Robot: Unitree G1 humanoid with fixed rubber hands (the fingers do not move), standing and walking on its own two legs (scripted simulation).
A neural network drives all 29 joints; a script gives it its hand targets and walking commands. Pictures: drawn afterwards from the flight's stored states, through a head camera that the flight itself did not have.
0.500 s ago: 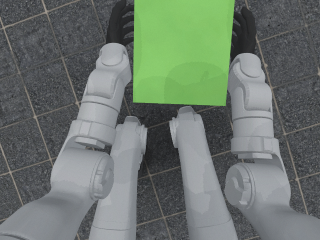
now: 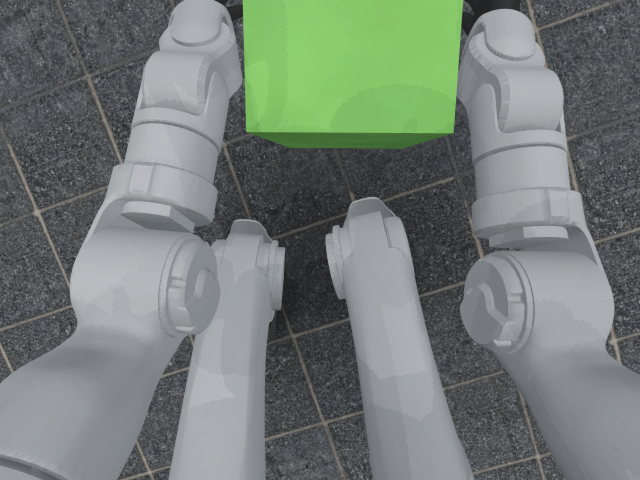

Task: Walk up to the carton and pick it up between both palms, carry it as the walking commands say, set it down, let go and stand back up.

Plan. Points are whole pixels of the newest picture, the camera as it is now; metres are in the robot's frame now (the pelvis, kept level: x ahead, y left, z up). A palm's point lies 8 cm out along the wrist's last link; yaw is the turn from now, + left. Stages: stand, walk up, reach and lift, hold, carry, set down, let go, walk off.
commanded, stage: set down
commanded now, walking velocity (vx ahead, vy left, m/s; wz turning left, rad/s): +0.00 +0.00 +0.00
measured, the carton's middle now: out of the picture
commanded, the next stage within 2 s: none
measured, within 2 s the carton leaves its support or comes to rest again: rests again in 1.28 s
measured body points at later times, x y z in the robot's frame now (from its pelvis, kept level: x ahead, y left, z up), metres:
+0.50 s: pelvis +0.03 +0.00 -0.05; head +0.38 -0.06 +0.21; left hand +0.59 +0.03 -0.20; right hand +0.55 -0.22 -0.20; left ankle +0.15 +0.12 -0.43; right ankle +0.18 -0.12 -0.43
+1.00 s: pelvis +0.05 +0.00 -0.09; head +0.41 -0.05 +0.16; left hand +0.60 +0.03 -0.27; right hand +0.56 -0.22 -0.27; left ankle +0.15 +0.12 -0.43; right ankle +0.18 -0.12 -0.43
